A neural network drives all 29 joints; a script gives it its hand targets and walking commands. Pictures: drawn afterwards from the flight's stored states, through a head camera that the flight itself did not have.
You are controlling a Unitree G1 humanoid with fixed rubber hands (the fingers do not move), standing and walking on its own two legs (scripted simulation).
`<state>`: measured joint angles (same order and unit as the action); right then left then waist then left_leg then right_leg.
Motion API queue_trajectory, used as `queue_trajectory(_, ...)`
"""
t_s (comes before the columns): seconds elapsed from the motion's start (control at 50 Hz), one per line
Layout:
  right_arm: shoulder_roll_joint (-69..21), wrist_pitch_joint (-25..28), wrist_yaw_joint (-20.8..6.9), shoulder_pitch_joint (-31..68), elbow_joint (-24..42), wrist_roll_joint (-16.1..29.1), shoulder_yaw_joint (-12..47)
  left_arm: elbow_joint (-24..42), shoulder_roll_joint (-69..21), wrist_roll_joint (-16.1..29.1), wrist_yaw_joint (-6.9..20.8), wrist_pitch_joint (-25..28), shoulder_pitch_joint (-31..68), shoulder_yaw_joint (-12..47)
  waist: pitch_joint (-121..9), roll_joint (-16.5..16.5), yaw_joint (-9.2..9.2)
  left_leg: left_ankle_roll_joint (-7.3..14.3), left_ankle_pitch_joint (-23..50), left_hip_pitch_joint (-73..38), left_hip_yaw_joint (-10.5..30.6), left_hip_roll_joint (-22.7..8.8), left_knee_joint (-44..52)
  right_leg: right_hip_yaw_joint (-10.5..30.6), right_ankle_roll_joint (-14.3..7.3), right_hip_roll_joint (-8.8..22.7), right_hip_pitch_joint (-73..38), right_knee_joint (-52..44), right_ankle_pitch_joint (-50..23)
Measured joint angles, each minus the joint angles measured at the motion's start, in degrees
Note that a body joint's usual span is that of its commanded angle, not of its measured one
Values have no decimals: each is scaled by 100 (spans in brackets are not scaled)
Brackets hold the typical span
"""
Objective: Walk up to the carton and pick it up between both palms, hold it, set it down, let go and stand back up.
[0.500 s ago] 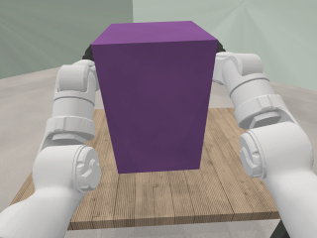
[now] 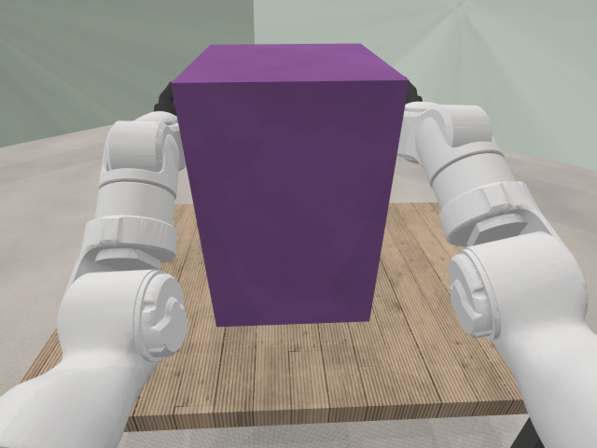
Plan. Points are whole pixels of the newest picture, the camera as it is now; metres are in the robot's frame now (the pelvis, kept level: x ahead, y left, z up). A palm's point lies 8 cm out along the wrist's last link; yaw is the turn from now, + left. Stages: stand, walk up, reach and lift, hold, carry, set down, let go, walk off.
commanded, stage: hold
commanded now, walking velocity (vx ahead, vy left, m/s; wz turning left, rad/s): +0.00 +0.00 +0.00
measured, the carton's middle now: (289, 182) +0.36 +0.00 +0.28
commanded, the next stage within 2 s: none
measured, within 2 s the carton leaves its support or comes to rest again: neither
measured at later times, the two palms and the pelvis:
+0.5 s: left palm (171, 137) +0.37 +0.14 +0.33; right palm (408, 127) +0.36 -0.15 +0.35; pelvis +0.00 +0.00 +0.00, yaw +0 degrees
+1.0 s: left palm (171, 136) +0.37 +0.14 +0.33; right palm (406, 128) +0.36 -0.15 +0.35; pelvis +0.00 +0.00 +0.00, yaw +0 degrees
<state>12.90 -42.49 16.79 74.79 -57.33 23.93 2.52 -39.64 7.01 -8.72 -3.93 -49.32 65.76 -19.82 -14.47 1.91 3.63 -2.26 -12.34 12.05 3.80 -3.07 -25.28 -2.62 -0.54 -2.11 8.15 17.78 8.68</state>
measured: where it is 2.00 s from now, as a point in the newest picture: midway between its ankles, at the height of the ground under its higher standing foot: outside the picture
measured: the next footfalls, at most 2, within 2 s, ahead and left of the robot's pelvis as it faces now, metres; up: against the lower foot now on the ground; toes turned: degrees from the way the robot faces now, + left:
none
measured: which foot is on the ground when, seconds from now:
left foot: down 0.00-1.00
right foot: down 0.00-1.00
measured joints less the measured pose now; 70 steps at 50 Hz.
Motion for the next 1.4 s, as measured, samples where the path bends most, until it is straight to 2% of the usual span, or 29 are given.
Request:
queue_trajectory(0.38,20,-7,25,-139,164,110,76,351,-91,-11,-17,-68,-266,79,36,4,34,12,-56,-74,-21,-4,-57,28,18,-5,-101,-21,5)
queue_trajectory(0.74,37,22,-41,151,-209,-13,-48,-73,-26,-28,-25,6,65,-6,-3,14,-33,3,7,7,-35,-3,-4,45,2,-4,26,12,-15)
queue_trajectory(0.82,64,24,-29,70,2,46,86,48,-11,18,-32,43,14,40,-14,20,-31,-4,19,25,-16,-12,9,30,-2,-15,24,-32,-40)
queue_trajectory(0.94,-9,39,-23,78,-147,-14,-60,3,-32,-60,-3,-10,8,-59,26,0,-5,-10,22,-6,6,0,20,8,-11,-5,4,1,-10)
queue_trajectory(1.06,22,16,-1,-85,118,64,113,128,-26,12,-13,30,-112,42,-13,12,-5,-9,-7,26,10,-14,-19,8,-9,-20,18,-2,-5)
queue_trajectory(1.4,25,-19,25,-46,71,81,-2,198,-69,-34,-9,-35,-137,40,22,-5,19,8,-49,-68,0,7,-31,22,16,-1,-92,-26,16)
